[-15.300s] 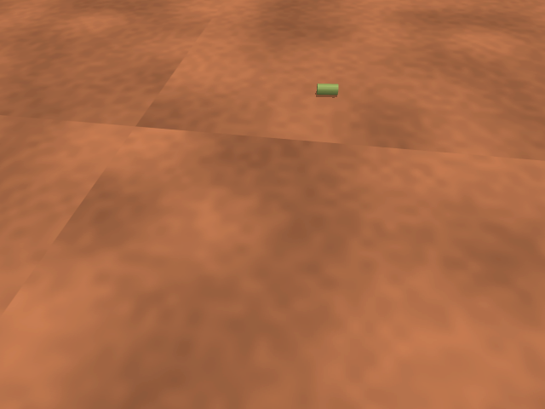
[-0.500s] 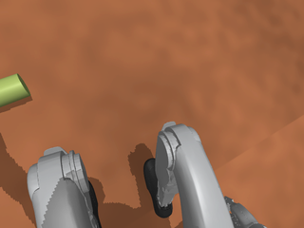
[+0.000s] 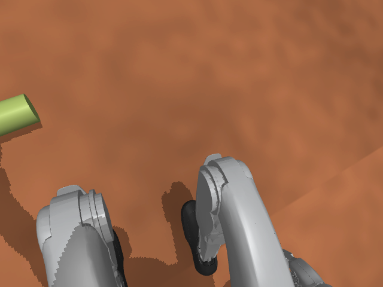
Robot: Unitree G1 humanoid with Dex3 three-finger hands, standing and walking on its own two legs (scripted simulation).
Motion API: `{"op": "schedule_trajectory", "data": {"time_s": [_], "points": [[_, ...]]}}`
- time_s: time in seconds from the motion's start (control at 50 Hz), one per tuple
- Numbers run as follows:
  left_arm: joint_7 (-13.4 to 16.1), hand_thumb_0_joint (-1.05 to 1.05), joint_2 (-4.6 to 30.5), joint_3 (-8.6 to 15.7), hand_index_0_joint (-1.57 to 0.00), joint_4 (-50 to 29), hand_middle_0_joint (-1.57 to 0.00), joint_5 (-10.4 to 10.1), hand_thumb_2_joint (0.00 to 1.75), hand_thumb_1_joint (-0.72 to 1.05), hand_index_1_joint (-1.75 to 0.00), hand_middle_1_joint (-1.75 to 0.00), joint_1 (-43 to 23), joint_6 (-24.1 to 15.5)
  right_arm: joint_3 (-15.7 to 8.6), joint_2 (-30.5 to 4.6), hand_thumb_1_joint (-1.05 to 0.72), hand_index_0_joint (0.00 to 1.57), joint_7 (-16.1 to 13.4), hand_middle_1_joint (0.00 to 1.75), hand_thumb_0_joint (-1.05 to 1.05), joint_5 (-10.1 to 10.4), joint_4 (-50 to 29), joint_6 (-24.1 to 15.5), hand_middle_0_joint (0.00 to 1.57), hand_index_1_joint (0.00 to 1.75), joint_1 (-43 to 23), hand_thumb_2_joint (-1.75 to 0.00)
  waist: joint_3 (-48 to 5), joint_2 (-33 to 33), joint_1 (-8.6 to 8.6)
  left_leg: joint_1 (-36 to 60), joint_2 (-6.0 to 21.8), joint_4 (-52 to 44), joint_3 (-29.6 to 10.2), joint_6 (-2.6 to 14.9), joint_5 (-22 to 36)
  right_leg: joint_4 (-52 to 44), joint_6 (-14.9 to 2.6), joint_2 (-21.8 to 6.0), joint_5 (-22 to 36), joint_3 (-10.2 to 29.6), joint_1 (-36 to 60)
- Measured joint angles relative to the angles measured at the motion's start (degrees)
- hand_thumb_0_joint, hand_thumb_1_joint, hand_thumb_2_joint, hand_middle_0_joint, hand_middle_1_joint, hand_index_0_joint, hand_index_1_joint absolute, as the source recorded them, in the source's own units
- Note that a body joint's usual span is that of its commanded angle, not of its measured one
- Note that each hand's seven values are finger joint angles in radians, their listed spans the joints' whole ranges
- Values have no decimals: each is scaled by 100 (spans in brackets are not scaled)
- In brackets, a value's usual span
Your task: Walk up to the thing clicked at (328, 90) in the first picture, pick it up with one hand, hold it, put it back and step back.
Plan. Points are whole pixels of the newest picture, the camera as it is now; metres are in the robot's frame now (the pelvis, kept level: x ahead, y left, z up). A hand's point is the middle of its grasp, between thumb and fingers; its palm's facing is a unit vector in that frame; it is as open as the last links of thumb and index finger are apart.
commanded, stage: rise first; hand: left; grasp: from above
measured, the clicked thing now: out of the picture +0.49 +0.35 -0.29
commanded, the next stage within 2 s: none
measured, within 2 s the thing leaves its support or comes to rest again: neither
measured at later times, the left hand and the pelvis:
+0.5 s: hand out of the picture +0.43 +0.38 -0.17, palm faces -0.42 -0.18 -0.89, open 13.9 cm; pelvis +0.00 +0.00 +0.00, yaw +0 degrees
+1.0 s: hand out of the picture +0.44 +0.38 -0.18, palm faces -0.41 -0.19 -0.89, open 13.9 cm; pelvis +0.00 +0.00 +0.00, yaw +0 degrees
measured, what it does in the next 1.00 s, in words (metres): stands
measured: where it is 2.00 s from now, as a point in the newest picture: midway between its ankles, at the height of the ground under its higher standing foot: (160, 264)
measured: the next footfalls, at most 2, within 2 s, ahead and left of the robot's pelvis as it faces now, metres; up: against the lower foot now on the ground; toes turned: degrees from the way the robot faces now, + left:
none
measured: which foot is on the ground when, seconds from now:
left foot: down 0.00-1.00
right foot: down 0.00-1.00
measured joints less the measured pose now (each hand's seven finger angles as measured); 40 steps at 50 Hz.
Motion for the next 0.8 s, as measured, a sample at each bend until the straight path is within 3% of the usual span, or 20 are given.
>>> {"op": "schedule_trajectory", "data": {"time_s": [0.26,0.36,0.8], "points": [[20,0,73,-60,-12,77,-12,-33,99,-51,-102,-102,-105,81,-24,-34,-90,20,9,30,0,-34,2,-64,20,30,1,-89,58,18,-28,-13,-1,18,3,-6,-28,22,0,4,-25,6,-21],[-8,0,20,42,-13,-50,-13,-78,98,-50,-101,-101,9,25,-17,-38,-90,20,36,30,0,-32,-13,-45,20,30,20,-89,61,17,-15,-11,-5,28,-14,-13,-26,22,-3,7,-20,-8,-14],[132,0,104,-19,-13,141,-13,9,96,-49,-100,-100,-115,-19,-18,-27,-89,20,62,30,0,-64,39,-133,20,30,-37,-89,35,-23,-27,-70,-7,95,-39,-24,-19,80,-8,19,0,-24,-77]]}}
